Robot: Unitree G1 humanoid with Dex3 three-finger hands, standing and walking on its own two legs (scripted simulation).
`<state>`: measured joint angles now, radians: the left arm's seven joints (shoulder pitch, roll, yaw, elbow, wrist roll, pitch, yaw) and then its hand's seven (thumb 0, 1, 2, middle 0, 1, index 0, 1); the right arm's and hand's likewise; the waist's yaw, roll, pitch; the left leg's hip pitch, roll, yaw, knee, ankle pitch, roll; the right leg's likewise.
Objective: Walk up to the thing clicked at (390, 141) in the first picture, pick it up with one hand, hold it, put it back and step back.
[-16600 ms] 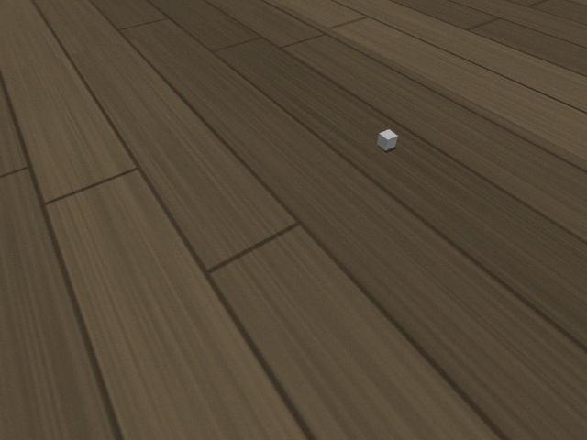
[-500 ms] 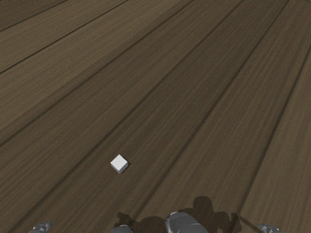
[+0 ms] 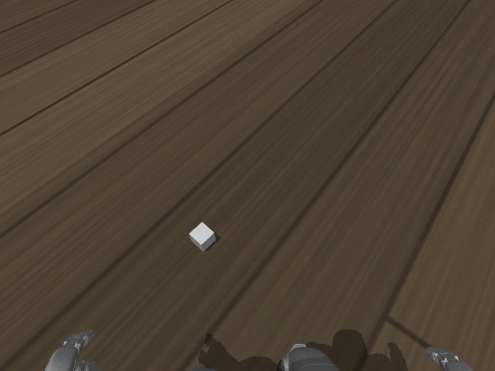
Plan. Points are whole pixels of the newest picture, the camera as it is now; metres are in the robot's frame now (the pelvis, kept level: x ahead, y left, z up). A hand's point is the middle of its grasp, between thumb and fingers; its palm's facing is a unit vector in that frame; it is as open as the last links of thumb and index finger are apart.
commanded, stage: walk up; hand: left
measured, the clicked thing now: (202, 236) +0.65 +0.19 -0.71
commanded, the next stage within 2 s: stand in 1.34 s
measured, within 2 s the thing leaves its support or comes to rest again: neither
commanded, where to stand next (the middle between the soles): +0.26 -0.04 m, yaw -1 degrees
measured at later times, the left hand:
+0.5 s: hand out of the picture -0.04 +0.23 -0.13, palm faces -0.01 -0.92 -0.39, open 7.4 cm
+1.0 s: hand out of the picture +0.01 +0.24 -0.13, palm faces +0.03 -0.93 -0.36, open 7.4 cm
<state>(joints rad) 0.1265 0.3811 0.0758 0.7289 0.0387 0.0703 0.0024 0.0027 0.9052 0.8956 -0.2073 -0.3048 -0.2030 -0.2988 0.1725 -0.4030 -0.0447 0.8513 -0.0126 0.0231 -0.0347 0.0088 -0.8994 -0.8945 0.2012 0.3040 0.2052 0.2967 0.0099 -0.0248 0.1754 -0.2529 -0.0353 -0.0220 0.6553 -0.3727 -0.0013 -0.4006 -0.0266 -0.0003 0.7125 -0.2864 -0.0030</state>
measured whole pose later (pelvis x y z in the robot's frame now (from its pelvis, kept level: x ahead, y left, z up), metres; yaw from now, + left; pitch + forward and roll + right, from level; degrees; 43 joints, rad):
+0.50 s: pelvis -0.09 -0.03 +0.01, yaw -2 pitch -3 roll +0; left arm 0.27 0.34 0.06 0.95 0.04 -0.01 -0.01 0.01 0.91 0.90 -0.21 -0.30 -0.20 -0.30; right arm 0.23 -0.42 -0.05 0.93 -0.01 0.02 0.01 0.01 -0.90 -0.89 0.20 0.30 0.20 0.30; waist 0.03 0.04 0.06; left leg -0.33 -0.01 -0.09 0.76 -0.47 -0.01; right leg -0.18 -0.01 0.04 0.58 -0.35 0.01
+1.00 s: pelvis -0.08 -0.02 +0.02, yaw +0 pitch -3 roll +0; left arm 0.14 0.36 0.04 1.03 0.02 -0.03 -0.01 0.00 0.91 0.90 -0.21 -0.30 -0.20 -0.30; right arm 0.17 -0.36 -0.03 1.03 -0.02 -0.01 0.02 0.01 -0.90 -0.89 0.20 0.30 0.20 0.30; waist 0.01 0.01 0.05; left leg -0.21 -0.02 -0.07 0.52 -0.26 0.00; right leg -0.14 -0.03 -0.02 0.50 -0.31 0.02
